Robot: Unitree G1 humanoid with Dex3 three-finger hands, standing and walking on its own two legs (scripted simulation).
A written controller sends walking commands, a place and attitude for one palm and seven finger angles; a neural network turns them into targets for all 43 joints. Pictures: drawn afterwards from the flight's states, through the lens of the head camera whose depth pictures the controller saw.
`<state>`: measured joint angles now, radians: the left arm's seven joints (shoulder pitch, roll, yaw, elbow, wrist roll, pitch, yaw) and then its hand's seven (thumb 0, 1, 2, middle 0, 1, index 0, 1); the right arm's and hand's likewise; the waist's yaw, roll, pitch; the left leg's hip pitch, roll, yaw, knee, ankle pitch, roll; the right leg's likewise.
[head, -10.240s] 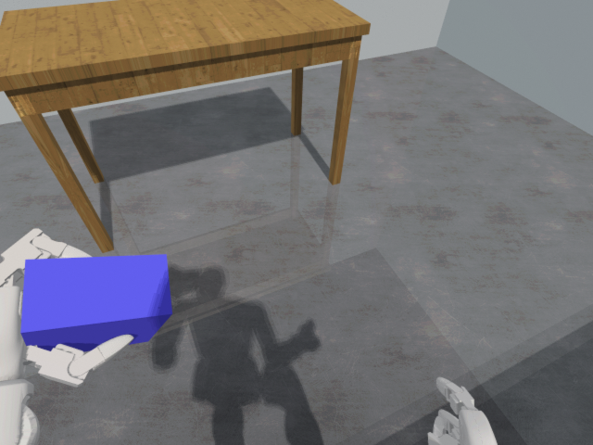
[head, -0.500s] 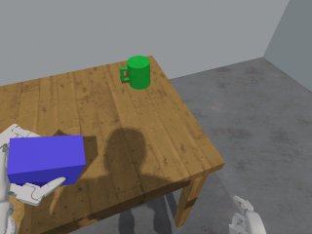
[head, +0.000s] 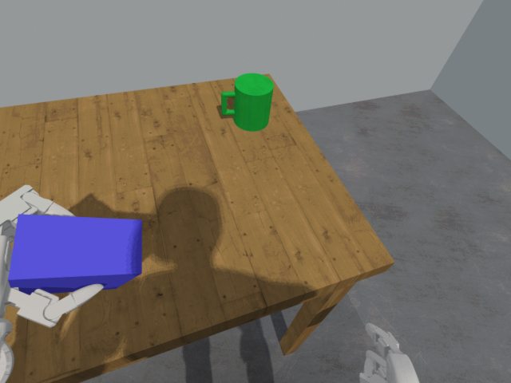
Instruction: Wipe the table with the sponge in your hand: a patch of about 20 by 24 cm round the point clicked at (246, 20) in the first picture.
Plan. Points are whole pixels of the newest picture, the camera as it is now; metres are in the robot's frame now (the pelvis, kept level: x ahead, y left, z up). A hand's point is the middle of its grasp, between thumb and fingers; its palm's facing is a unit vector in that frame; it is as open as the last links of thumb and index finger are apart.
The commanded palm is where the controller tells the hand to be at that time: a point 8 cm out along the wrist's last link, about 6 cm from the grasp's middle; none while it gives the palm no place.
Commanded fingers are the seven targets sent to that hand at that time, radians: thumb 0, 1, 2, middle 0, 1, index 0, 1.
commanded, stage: come to a stop and stand still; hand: left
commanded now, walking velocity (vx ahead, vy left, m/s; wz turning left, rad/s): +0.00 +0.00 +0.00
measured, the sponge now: (93, 258) +0.23 +0.23 +0.12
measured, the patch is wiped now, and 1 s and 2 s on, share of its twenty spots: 0.00 0.00 0.00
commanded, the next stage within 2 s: look again from close up in 0.36 s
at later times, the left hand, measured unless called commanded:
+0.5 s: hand (43, 249) +0.21 +0.26 +0.16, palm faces +0.37 -0.85 -0.38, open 10.2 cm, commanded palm +0.15 +0.29 +0.18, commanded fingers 0.00 0.10 1.30 -1.20 -1.60 -1.20 -1.60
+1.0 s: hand (16, 192) +0.25 +0.28 +0.21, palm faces +0.48 -0.76 -0.44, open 10.2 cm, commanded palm +0.16 +0.28 +0.19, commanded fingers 0.00 0.10 1.30 -1.20 -1.60 -1.20 -1.60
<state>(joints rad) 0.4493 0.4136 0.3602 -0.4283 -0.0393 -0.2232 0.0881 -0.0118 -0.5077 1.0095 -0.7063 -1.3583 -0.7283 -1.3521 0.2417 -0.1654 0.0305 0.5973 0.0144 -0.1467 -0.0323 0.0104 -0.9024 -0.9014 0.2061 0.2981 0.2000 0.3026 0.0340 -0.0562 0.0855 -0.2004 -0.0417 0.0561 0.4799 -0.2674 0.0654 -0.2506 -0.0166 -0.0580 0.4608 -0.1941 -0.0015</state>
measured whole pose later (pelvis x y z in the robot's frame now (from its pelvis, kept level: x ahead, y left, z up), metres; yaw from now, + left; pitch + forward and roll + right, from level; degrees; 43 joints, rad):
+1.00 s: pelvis +0.00 -0.02 +0.00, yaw +2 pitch -1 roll +0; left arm 0.08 0.54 0.43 -0.30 -0.04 -0.02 0.04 -0.01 -0.51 1.01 -0.71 -1.35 -0.73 -1.35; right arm 0.21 -0.24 0.05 0.62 0.00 -0.11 -0.01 0.01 -0.90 -0.90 0.21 0.30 0.20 0.30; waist 0.06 -0.01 0.04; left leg -0.23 -0.04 0.02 0.51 -0.27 0.03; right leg -0.27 0.00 -0.06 0.50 -0.21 -0.03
